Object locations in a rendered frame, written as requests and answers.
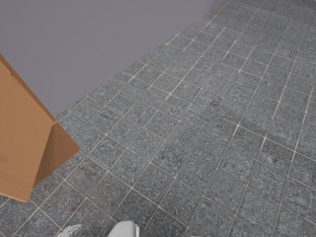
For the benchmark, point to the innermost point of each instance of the cupboard door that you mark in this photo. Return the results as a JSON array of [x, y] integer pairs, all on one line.
[[24, 131]]

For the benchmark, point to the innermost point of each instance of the robot left thigh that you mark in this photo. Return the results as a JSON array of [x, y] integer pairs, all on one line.
[[125, 229]]

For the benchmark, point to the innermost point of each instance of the robot left hand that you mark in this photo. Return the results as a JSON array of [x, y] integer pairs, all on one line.
[[70, 231]]

